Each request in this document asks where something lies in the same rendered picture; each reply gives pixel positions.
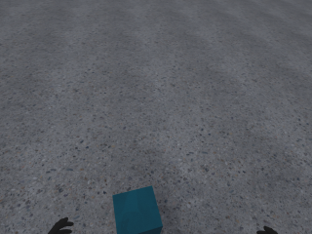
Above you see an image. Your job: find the carton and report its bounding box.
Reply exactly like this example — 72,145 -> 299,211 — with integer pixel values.
112,185 -> 163,234

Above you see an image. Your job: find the left robot hand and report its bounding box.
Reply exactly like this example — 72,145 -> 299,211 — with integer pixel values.
48,217 -> 74,234

